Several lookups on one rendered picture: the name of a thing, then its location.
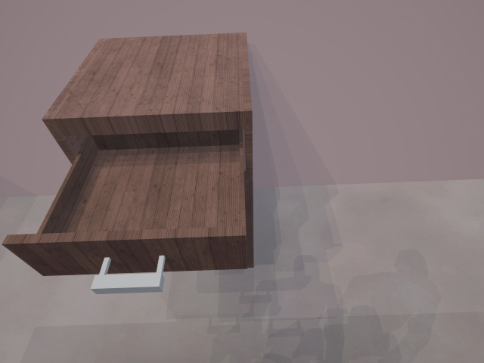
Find drawer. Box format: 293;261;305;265
2;129;247;276

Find handle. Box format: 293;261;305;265
91;256;166;294

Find cabinet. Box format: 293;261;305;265
42;33;254;268

